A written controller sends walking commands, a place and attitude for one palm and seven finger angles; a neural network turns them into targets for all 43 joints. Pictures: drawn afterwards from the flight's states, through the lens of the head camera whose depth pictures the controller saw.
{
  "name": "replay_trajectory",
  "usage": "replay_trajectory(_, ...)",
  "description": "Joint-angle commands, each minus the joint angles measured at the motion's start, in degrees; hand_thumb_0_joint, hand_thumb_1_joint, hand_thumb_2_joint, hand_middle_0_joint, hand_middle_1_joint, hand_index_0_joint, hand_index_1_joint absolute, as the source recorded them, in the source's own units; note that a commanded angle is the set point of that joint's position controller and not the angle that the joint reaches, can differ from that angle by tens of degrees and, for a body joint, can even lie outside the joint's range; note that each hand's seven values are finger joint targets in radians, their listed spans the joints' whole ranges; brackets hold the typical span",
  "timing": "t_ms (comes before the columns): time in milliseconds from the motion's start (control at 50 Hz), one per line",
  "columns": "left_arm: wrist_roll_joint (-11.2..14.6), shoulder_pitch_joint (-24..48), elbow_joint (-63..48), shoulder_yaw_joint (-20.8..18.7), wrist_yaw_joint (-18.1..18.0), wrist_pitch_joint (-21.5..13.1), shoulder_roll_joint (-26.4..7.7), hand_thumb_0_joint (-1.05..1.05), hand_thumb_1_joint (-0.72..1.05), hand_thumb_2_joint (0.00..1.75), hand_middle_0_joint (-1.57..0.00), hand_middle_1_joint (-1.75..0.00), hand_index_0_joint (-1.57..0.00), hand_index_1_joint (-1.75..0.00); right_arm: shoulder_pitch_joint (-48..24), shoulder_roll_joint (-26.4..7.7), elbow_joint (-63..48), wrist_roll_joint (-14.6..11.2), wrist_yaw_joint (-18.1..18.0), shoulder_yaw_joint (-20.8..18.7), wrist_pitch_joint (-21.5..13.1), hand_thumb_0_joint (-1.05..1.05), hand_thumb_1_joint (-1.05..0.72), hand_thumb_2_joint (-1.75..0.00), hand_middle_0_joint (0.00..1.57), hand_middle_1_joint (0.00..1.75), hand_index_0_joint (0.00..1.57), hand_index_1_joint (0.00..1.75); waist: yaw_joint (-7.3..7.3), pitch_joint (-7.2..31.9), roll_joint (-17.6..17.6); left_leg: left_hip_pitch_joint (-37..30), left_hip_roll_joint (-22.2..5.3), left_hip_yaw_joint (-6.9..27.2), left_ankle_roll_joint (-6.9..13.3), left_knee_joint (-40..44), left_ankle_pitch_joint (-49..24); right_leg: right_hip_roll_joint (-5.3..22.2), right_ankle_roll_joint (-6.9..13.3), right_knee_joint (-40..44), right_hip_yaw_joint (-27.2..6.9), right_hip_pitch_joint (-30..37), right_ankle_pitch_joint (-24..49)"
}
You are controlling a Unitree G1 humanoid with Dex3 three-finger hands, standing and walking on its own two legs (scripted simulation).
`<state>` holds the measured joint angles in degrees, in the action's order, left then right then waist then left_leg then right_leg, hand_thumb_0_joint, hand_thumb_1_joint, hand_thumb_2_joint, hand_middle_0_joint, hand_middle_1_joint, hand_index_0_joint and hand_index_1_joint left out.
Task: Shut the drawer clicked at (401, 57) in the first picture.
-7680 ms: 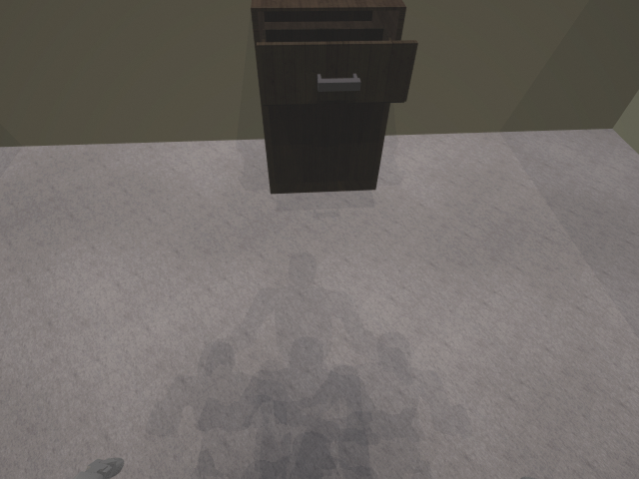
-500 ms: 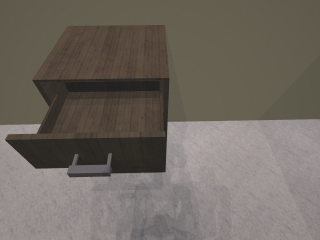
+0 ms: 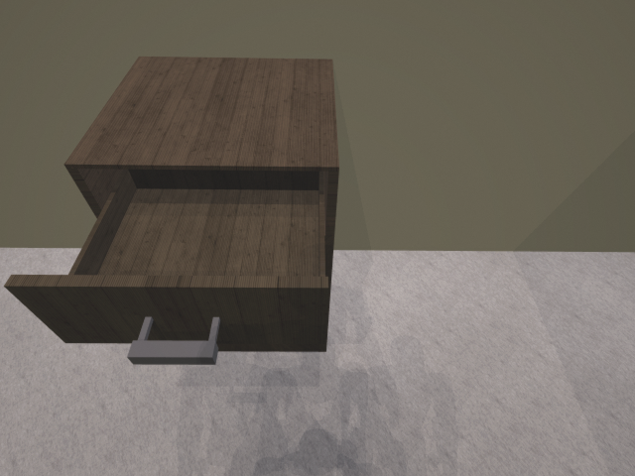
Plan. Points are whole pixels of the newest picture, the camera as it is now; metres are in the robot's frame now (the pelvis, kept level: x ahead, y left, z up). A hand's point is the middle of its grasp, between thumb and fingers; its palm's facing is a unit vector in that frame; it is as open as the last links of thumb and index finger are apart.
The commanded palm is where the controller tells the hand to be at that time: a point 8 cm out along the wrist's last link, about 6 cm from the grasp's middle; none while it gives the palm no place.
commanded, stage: come to a stop and stand still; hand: left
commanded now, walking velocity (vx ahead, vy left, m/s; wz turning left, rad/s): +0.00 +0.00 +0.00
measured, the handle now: (178, 338) +0.32 +0.24 -0.07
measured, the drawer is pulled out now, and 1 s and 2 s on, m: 0.26 0.26 0.26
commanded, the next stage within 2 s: look again from close up in 0.04 s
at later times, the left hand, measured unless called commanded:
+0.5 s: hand out of the picture -0.01 +0.17 -0.17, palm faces +0.02 -0.98 -0.19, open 7.4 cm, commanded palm none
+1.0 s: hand (172, 437) +0.17 +0.18 -0.02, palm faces +0.18 -0.98 -0.09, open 6.8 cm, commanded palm +0.09 +0.22 -0.06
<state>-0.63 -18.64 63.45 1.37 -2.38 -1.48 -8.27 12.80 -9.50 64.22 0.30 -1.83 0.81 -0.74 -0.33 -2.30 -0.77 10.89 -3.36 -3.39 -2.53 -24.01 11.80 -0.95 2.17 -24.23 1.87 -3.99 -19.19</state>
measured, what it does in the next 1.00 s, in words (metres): stands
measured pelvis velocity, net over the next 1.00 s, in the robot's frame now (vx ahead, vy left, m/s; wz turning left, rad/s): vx -0.03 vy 0.02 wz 0.04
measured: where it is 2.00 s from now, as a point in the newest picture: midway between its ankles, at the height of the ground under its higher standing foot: outside the picture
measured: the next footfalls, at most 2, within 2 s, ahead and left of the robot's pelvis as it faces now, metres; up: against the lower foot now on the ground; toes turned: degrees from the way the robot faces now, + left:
none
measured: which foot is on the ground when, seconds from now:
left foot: down 0.00-1.00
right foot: down 0.00-1.00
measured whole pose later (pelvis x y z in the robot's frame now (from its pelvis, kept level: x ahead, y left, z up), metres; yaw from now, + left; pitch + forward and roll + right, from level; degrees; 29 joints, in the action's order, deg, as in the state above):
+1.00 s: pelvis -0.03 +0.02 -0.03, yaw +3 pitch +6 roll +1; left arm 9.3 -24.2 8.1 -1.3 -1.3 -18.1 -8.5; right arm 13.1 -15.1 44.1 -0.3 -2.9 -2.8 -15.9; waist 2.1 5.5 2.4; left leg 31.2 -1.5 -1.2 -1.1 -41.5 16.3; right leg 1.6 1.0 -44.1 3.8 -24.1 -26.0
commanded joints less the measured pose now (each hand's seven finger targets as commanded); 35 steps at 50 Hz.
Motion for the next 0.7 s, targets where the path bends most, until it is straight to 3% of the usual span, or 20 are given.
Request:
replay_trajectory(0, -0.08, -4.70, -1.30, -1.32, -0.10, -0.31, -6.54, 0.00, 0.90, 0.90, -0.20, -0.30, -0.20, -0.30, 3.68, -4.45, -1.25, -0.03, -0.12, -0.58, -0.82, 0.00, -0.90, -0.90, 0.20, 0.30, 0.20, 0.30, 0.10, -1.52, 0.43, -4.91, -3.07, 2.74, 3.41, 1.58, -13.24, 7.15, -0.46, 4.93, -4.67, -6.15, 22.33)
replay_trajectory(200, -0.03, -4.44, -1.58, -1.38, -0.04, -0.20, -6.51, 0.00, 0.90, 0.90, -0.20, -0.30, -0.20, -0.30, 4.51, -4.33, -0.82, -0.02, 0.03, -0.50, -0.79, 0.00, -0.90, -0.90, 0.20, 0.30, 0.20, 0.30, -0.08, -1.76, -0.35, -4.44, -2.96, 3.24, 3.63, 2.52, -11.66, 7.12, -0.34, 5.63, -4.62, -6.02, 18.94)
replay_trajectory(380, 0.04, -5.03, -1.47, -1.35, -0.16, -0.28, -6.32, 0.00, 0.90, 0.90, -0.20, -0.30, -0.20, -0.30, 5.59, -4.21, -0.20, 0.03, 0.01, -0.45, -0.91, 0.00, -0.90, -0.90, 0.20, 0.30, 0.20, 0.30, -0.09, -0.59, -0.03, -4.75, -2.98, 3.33, 3.63, 1.95, -13.22, 7.46, -0.18, 5.12, -4.37, -5.34, 20.45)
replay_trajectory(480, 0.02, -5.21, -1.29, -1.23, -0.16, -0.17, -5.75, 0.00, 0.90, 0.90, -0.20, -0.30, -0.20, -0.30, 5.88, -3.80, 0.09, 0.01, 0.03, -0.52, -0.80, 0.00, -0.90, -0.90, 0.20, 0.30, 0.20, 0.30, -0.05, -2.20, 0.07, -4.17, -2.93, 3.44, 3.70, 2.39, -11.39, 7.31, -0.13, 5.61, -4.53, -6.66, 17.44)
replay_trajectory(680, 0.02, -6.10, -1.05, -1.24, -0.24, -0.32, -5.43, 0.00, 0.90, 0.90, -0.20, -0.30, -0.20, -0.30, 6.21, -3.46, 0.20, -0.03, -0.06, -0.54, -0.89, 0.00, -0.90, -0.90, 0.20, 0.30, 0.20, 0.30, -0.07, -1.09, -0.18, -4.84, -3.04, 3.38, 3.75, 1.91, -12.68, 7.41, -0.10, 5.27, -4.60, -6.22, 19.56)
